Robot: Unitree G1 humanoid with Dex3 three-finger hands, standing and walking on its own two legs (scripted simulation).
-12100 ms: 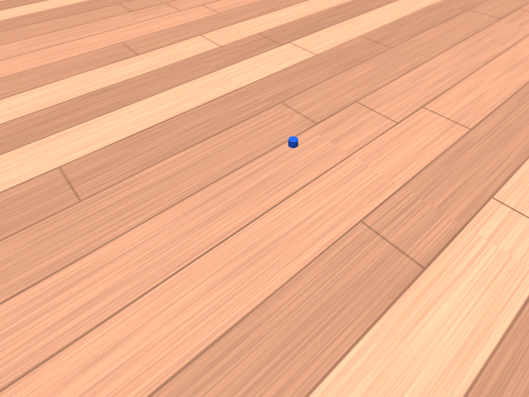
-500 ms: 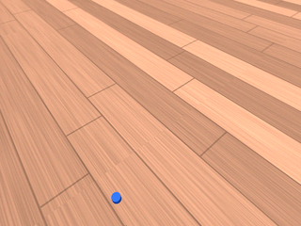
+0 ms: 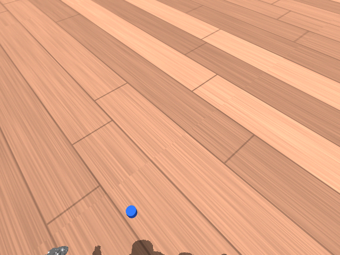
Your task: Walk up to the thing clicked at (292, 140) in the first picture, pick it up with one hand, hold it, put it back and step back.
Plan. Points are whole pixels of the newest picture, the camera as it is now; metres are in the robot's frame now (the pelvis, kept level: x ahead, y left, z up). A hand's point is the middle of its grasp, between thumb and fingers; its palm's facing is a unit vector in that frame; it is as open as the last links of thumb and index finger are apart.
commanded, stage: walk up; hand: left
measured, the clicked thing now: (131, 211) +0.43 +0.24 -0.75
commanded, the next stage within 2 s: stand in 1.90 s
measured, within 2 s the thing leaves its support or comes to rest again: neither
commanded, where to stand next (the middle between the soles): +0.04 +0.02 m, yaw -2 degrees
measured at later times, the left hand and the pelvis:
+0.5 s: hand out of the picture +0.08 +0.30 -0.16, palm faces -0.11 -0.93 -0.34, open 7.4 cm; pelvis +0.01 +0.02 +0.00, yaw -3 degrees
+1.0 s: hand out of the picture +0.15 +0.31 -0.16, palm faces -0.02 -0.89 -0.45, open 7.4 cm; pelvis -0.02 +0.04 -0.04, yaw +1 degrees
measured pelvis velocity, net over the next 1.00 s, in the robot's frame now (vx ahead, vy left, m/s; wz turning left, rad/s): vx -0.02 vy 0.04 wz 0.02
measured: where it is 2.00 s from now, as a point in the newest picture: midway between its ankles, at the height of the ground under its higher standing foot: outside the picture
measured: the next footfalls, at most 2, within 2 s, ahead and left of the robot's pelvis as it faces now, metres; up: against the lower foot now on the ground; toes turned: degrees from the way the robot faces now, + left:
right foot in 0.56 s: +0.11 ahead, -0.13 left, +0.00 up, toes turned -3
left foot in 0.98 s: +0.03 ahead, +0.16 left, +0.00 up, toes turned +0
